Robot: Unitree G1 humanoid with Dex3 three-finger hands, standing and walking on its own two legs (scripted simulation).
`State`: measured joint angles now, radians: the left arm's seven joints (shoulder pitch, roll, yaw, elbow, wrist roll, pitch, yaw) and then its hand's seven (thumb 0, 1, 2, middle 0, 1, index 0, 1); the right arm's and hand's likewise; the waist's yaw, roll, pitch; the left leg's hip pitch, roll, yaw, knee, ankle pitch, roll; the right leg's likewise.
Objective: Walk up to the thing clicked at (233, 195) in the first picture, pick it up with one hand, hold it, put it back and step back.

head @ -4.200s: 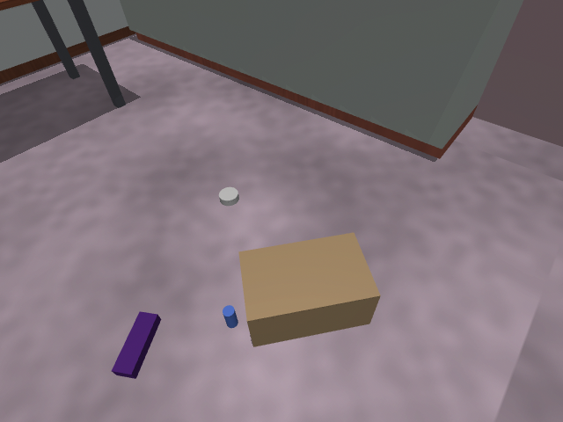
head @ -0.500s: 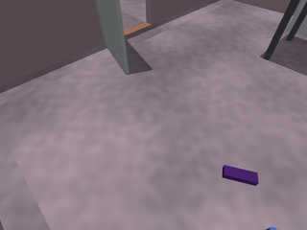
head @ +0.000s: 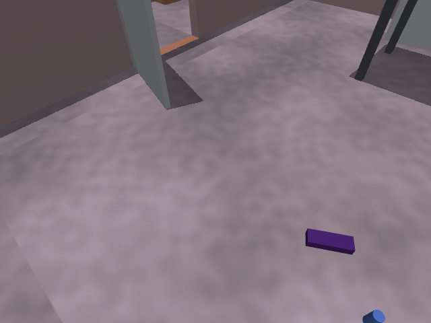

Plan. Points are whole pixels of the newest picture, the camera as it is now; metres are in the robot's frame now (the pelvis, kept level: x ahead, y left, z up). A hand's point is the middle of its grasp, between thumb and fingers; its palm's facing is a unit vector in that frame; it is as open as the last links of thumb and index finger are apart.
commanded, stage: stand
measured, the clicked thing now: out of the picture +0.34 -1.24 -0.76
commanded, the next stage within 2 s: none
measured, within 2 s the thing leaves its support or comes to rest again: neither
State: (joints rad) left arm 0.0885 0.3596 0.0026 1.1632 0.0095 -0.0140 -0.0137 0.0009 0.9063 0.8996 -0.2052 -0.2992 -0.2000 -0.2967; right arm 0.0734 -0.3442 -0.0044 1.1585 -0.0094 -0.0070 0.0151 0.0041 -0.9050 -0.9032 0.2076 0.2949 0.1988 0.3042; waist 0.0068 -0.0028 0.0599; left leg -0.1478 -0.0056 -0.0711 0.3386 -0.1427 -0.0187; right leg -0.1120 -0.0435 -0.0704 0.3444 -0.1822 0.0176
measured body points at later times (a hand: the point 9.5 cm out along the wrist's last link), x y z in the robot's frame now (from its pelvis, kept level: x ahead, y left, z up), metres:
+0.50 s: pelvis +0.01 -0.01 +0.00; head +0.02 -0.01 +0.45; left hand +0.09 +0.29 -0.13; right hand +0.09 -0.31 -0.13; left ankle +0.03 +0.13 -0.75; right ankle +0.01 -0.13 -0.75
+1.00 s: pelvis +0.02 -0.01 +0.00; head +0.03 -0.01 +0.45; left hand +0.10 +0.29 -0.13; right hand +0.10 -0.31 -0.13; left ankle +0.03 +0.13 -0.75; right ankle +0.01 -0.13 -0.75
